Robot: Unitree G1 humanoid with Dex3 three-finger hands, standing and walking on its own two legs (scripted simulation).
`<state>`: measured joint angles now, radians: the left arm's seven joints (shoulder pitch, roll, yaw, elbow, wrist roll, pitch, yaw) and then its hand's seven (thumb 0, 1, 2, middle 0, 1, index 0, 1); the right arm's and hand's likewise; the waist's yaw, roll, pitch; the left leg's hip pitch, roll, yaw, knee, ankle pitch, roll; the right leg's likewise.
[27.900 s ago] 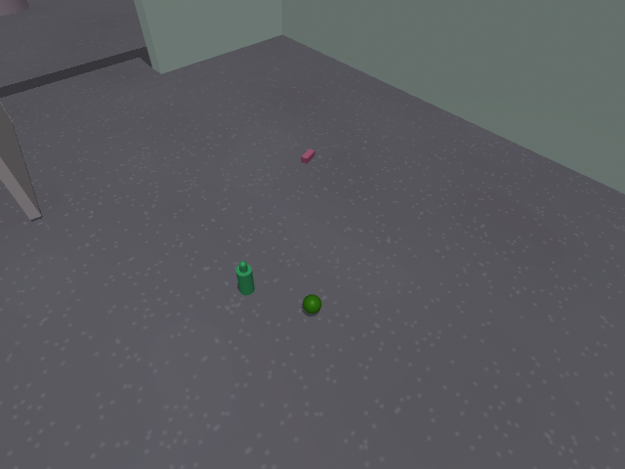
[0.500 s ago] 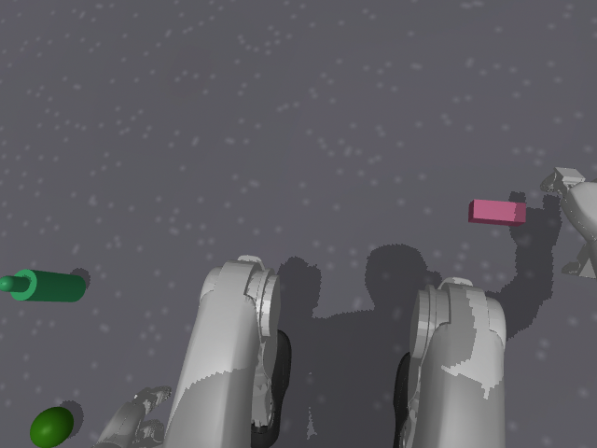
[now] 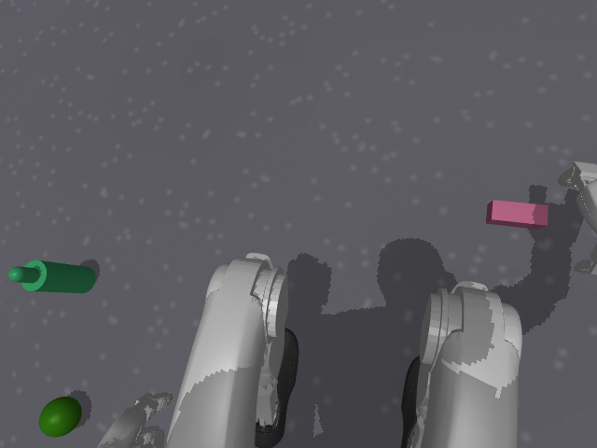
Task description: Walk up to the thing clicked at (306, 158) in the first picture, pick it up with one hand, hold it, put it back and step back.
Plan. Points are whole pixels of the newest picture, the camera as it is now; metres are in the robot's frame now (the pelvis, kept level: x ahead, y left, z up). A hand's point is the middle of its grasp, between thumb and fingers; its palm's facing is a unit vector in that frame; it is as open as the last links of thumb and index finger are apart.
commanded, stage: rise first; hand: right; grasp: from above
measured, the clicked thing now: (515, 214) +0.46 -0.29 -0.31
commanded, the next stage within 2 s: approach in 1.50 s
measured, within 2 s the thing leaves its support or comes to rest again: neither
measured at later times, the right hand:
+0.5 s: hand (587, 224) +0.42 -0.33 -0.18, palm faces -0.45 +0.07 -0.89, open 12.7 cm
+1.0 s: hand (592, 225) +0.41 -0.33 -0.17, palm faces -0.46 +0.06 -0.88, open 12.0 cm
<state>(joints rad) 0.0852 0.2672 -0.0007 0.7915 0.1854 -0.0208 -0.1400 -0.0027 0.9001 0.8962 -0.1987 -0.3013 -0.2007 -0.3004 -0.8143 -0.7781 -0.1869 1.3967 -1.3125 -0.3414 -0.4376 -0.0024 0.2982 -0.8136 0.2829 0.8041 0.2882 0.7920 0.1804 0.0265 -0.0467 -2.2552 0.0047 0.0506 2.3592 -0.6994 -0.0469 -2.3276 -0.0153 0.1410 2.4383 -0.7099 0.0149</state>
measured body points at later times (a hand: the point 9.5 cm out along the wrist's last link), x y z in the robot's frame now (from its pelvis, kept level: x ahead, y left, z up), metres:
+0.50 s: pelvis +0.00 +0.00 -0.01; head +0.23 -0.08 +0.37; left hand +0.06 +0.28 -0.11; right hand +0.44 -0.33 -0.13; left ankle +0.09 +0.13 -0.29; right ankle +0.07 -0.13 -0.29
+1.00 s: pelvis -0.01 +0.00 +0.00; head +0.23 -0.08 +0.38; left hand +0.07 +0.28 -0.11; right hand +0.43 -0.33 -0.12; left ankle +0.09 +0.13 -0.29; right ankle +0.07 -0.13 -0.29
